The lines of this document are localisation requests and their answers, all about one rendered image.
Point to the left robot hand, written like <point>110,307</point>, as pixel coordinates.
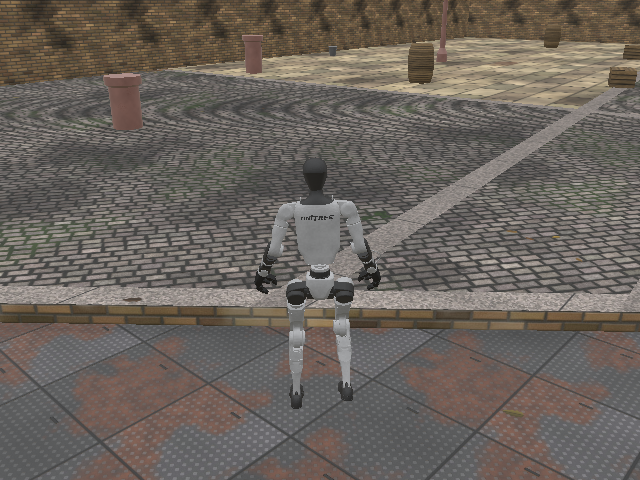
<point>259,280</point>

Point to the left robot forearm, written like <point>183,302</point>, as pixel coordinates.
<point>266,263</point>

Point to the left robot shin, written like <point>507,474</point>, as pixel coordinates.
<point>296,363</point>

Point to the right robot hand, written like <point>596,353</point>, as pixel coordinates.
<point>375,276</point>

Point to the right robot upper arm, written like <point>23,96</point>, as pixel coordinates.
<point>349,210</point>

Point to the left robot upper arm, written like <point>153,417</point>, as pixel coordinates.
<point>285,212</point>

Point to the humanoid robot head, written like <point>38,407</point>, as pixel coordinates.
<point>315,174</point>

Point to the right robot forearm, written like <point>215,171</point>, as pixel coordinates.
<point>367,259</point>

